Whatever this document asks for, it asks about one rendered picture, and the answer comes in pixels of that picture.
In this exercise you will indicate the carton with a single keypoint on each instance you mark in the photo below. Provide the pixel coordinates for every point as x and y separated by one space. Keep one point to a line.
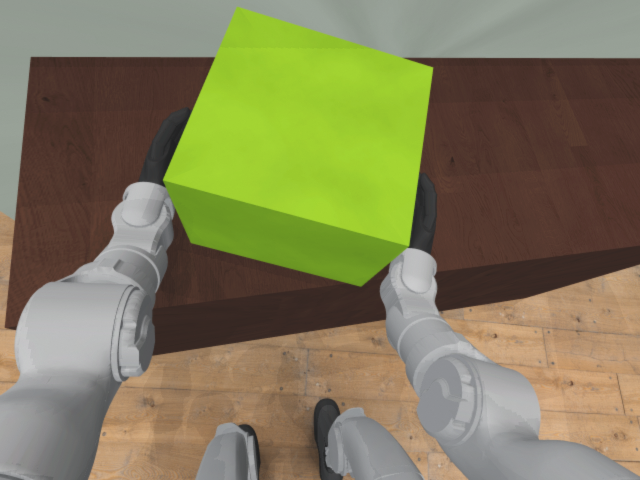
303 150

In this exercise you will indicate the robot left thigh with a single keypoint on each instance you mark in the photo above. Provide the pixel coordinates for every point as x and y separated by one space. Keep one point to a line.
230 456

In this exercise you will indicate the left robot forearm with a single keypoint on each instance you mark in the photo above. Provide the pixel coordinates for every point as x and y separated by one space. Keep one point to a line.
136 254

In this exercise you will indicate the left robot upper arm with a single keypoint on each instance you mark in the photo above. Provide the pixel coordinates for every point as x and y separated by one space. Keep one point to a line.
78 343

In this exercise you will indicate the right robot forearm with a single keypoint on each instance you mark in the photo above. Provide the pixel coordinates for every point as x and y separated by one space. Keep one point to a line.
414 326

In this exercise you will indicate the right robot hand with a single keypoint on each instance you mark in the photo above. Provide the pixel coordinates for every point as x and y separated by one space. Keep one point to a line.
424 217

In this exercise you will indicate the left robot hand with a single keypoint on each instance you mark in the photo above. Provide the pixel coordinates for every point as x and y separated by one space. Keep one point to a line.
163 147

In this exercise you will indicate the robot left shin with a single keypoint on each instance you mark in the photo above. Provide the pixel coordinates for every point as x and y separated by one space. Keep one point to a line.
228 428

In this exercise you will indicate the right robot upper arm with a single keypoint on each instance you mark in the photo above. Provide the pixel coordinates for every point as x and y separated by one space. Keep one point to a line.
486 418

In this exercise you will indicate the pedestal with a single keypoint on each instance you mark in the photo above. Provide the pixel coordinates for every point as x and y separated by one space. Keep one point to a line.
535 162

